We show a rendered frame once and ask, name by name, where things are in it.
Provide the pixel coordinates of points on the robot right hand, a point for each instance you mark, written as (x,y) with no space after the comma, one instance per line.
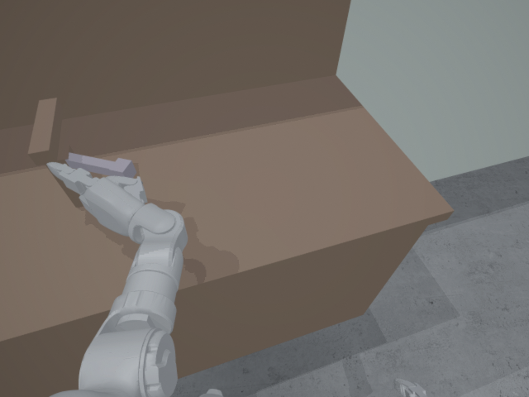
(408,389)

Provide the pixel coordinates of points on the robot left hand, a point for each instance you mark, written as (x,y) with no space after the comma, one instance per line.
(113,200)

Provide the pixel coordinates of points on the robot left shin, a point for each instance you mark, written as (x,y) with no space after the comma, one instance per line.
(213,391)

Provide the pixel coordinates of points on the robot left upper arm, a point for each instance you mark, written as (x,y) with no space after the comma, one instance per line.
(133,363)

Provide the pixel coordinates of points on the counter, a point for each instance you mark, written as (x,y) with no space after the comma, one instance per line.
(297,204)

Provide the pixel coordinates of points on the tap lever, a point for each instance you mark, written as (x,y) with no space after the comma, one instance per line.
(120,167)

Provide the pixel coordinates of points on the left robot forearm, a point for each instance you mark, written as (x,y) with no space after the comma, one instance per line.
(147,300)

